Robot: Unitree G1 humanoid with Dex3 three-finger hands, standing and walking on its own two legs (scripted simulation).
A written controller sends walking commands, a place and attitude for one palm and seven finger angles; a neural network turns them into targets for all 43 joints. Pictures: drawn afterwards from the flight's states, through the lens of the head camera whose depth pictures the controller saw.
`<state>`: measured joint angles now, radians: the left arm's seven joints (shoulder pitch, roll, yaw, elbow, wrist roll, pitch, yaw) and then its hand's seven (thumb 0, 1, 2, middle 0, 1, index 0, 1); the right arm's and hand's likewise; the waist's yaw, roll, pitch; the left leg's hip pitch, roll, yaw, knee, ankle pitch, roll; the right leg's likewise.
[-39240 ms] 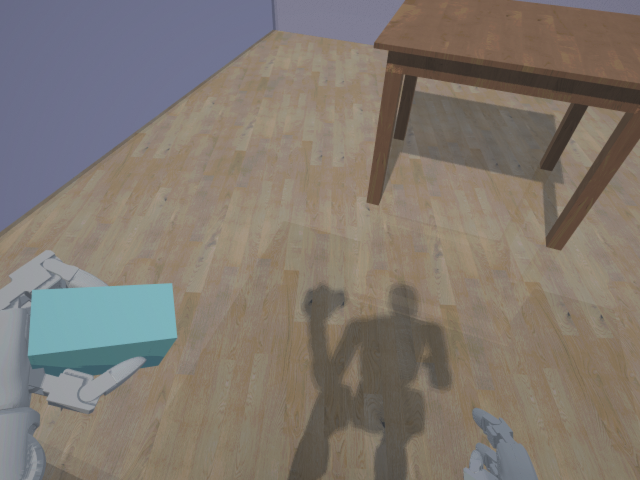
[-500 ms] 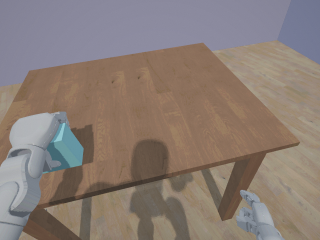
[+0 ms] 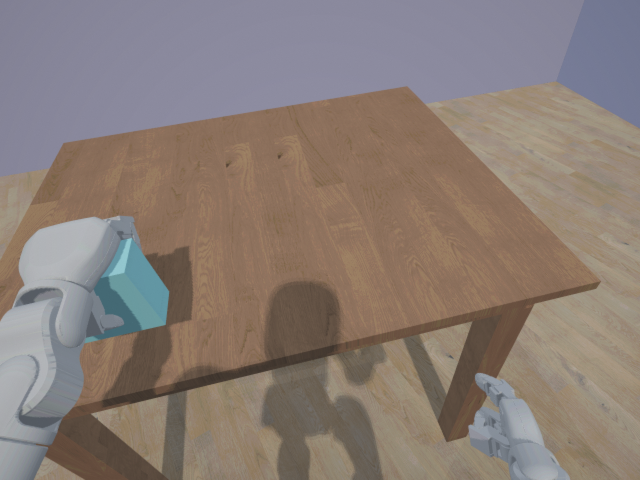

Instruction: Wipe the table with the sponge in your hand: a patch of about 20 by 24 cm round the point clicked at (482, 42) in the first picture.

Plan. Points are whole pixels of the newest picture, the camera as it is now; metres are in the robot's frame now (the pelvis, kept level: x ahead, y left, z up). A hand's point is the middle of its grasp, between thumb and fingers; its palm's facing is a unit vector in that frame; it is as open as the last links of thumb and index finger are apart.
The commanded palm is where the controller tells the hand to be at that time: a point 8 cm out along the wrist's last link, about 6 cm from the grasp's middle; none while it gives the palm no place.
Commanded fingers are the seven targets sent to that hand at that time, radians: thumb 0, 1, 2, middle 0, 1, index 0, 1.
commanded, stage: bring the sponge back beside the body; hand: left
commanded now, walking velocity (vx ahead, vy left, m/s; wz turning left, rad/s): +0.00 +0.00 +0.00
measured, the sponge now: (112, 300) +0.25 +0.31 +0.12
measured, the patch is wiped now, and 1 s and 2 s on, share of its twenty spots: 0.95 0.95 0.95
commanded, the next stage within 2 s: step back with the hand held close in 1.48 s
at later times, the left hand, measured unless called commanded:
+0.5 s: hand (105, 299) +0.23 +0.29 +0.15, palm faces +0.09 -0.07 -0.99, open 9.7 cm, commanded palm +0.20 +0.29 +0.22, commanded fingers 0.00 0.10 1.30 -1.20 -1.60 -1.20 -1.60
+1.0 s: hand (99, 327) +0.20 +0.28 +0.14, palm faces +0.12 -0.09 -0.99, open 9.7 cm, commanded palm +0.16 +0.27 +0.22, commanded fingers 0.00 0.10 1.30 -1.20 -1.60 -1.20 -1.60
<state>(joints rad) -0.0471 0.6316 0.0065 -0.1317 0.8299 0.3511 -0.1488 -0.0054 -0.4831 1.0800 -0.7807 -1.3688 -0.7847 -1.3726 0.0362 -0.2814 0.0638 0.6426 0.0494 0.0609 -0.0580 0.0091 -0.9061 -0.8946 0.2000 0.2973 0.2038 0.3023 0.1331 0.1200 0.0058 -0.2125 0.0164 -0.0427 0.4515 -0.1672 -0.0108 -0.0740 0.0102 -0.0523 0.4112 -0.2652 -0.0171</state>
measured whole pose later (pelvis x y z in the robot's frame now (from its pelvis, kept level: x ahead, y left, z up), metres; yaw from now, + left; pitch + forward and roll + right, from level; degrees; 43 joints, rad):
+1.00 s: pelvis +0.00 -0.01 +0.00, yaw -1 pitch -5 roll -1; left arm 0.24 0.60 0.02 -0.41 0.80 0.39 -0.08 -0.01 -0.48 1.08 -0.78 -1.37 -0.78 -1.37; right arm 0.04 -0.26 0.06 0.63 0.03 0.05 -0.04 0.01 -0.91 -0.89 0.20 0.30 0.20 0.30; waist 0.15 0.12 0.00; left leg -0.20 0.03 -0.03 0.48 -0.19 -0.02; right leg -0.07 0.02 -0.04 0.45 -0.28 -0.02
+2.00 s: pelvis -0.02 +0.01 -0.01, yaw -1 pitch +2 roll -3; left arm 0.48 0.46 0.41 -0.61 -0.07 -0.14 0.12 -0.01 -0.48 1.08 -0.78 -1.37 -0.78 -1.37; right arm 0.27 -0.24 0.02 0.59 0.02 0.00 -0.06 0.01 -0.91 -0.89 0.20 0.30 0.20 0.30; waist -0.02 0.01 0.00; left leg -0.42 0.02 -0.04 0.65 -0.26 0.01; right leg -0.30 0.03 -0.04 0.56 -0.28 0.00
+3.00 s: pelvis -0.22 +0.04 -0.02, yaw -1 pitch +1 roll +1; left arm 0.43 0.48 0.44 -0.68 -0.07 -0.19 0.14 -0.01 -0.49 1.08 -0.78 -1.37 -0.79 -1.37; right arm 0.16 -0.19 -0.01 0.57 0.01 -0.09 -0.06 0.01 -0.91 -0.89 0.20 0.30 0.21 0.30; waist -0.03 -0.10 0.07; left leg -0.37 0.02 0.05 0.65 -0.29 -0.01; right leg -0.54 -0.03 0.05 0.80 -0.38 0.03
